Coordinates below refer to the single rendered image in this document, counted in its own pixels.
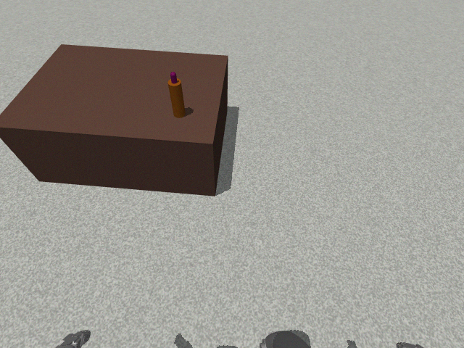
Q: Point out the left robot hand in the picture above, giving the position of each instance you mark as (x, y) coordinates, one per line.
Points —
(75, 340)

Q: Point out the bottle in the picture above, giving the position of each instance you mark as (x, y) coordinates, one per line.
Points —
(176, 96)

